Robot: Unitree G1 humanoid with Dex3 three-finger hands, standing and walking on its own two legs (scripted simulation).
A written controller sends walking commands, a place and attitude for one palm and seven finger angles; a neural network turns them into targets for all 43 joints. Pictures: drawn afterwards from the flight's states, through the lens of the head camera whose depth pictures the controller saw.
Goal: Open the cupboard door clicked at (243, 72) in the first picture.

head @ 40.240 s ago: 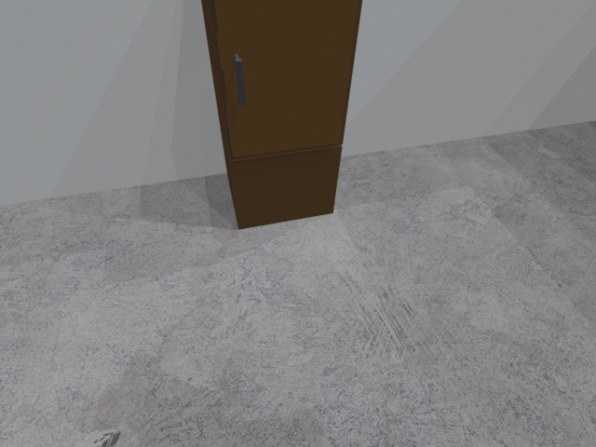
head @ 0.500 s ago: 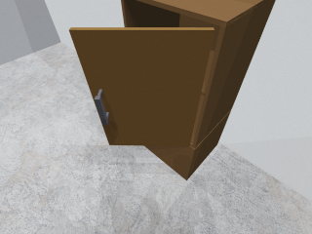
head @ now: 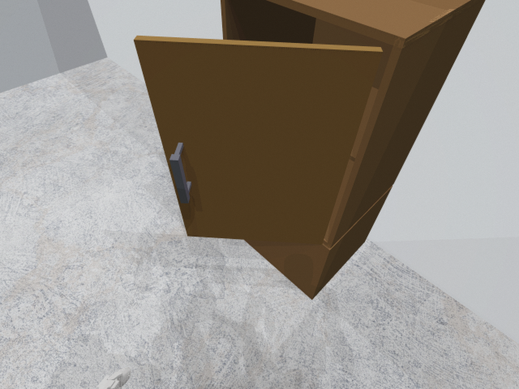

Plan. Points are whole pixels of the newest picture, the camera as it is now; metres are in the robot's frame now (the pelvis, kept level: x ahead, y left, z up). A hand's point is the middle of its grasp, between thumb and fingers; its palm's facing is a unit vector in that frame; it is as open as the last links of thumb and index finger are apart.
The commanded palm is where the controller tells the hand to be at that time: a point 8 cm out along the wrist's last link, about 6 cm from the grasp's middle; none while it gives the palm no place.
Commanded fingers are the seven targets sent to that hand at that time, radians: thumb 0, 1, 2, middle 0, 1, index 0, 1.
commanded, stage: raise the hand with hooked fingers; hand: left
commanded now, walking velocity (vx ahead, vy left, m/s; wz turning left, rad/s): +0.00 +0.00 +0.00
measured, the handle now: (182, 174) +0.56 +0.22 -0.04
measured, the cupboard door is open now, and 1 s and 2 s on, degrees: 41 41 41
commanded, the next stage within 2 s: move the hooked fingers beside the handle in 2.00 s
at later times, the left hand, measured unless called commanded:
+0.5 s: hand (135, 374) +0.15 +0.20 -0.05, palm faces +0.09 -0.99 -0.09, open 9.6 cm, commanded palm +0.14 +0.25 -0.05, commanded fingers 0.00 0.18 0.59 -0.25 -0.76 -0.25 -0.76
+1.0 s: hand (123, 341) +0.20 +0.24 -0.06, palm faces -0.04 -1.00 -0.05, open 12.6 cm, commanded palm +0.18 +0.30 -0.04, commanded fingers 0.00 -0.41 0.34 -0.29 -1.14 -0.29 -1.14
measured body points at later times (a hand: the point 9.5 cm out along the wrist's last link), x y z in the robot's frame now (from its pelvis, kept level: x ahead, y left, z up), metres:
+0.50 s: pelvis -0.04 -0.03 -0.11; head +0.04 -0.01 +0.33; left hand +0.14 +0.25 -0.04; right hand +0.21 -0.24 -0.16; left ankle -0.01 +0.09 -0.74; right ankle +0.00 -0.12 -0.74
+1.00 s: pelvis -0.04 +0.00 -0.09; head +0.04 +0.02 +0.35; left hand +0.19 +0.29 -0.05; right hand +0.13 -0.27 -0.16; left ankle -0.01 +0.09 -0.74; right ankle +0.00 -0.12 -0.74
